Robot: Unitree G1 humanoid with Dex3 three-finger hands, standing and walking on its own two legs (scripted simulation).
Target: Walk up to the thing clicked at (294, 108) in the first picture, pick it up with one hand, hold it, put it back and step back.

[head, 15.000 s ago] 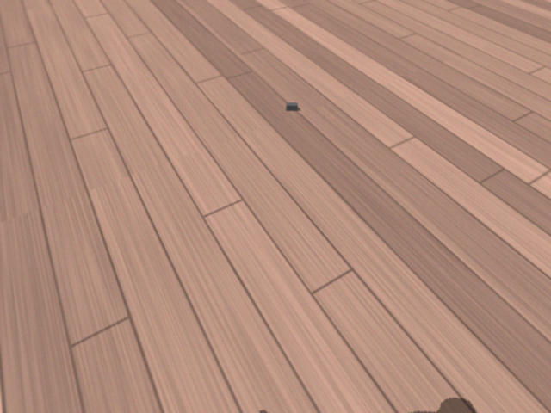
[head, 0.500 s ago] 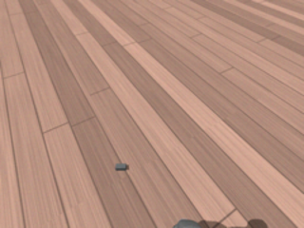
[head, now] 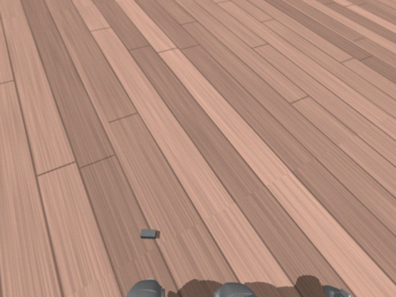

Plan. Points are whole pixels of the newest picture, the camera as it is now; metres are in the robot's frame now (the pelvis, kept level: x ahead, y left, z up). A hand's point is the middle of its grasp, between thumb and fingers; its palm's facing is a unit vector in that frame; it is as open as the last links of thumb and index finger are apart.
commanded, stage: walk up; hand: left
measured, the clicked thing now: (148, 234) +0.44 +0.20 -0.74
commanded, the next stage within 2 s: stand in 1.38 s
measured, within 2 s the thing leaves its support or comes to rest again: neither
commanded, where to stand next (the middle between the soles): +0.08 -0.03 m, yaw +0 degrees
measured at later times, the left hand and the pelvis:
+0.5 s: hand (84, 280) +0.16 +0.24 -0.13, palm faces -0.04 -0.94 -0.35, open 7.3 cm; pelvis +0.05 -0.01 +0.01, yaw -1 degrees
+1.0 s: hand (82, 291) +0.14 +0.24 -0.13, palm faces -0.01 -0.94 -0.33, open 7.3 cm; pelvis +0.06 -0.02 +0.03, yaw +0 degrees
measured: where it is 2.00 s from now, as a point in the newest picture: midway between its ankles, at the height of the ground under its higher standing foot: outside the picture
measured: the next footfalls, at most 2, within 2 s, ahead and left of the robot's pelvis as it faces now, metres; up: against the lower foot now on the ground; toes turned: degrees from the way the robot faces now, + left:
right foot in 0.16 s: +0.10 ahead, -0.14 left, +0.00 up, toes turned -2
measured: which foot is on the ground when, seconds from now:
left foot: down 0.00-1.00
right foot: up 0.00-0.14, down 0.16-1.00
